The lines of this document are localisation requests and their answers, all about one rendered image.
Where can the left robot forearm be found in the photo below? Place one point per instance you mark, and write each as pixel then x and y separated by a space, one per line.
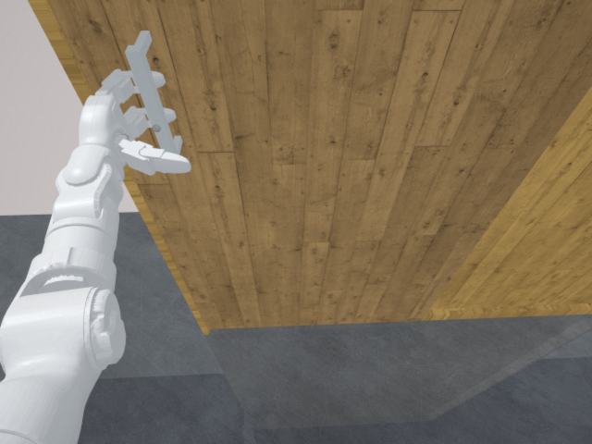
pixel 79 245

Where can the left robot hand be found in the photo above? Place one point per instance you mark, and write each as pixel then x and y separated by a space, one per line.
pixel 103 123

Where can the wardrobe door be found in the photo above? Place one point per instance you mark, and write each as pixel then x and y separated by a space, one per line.
pixel 538 250
pixel 346 155

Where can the handle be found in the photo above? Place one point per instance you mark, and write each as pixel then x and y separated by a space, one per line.
pixel 136 55

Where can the left robot upper arm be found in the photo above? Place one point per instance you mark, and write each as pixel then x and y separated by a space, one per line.
pixel 55 346

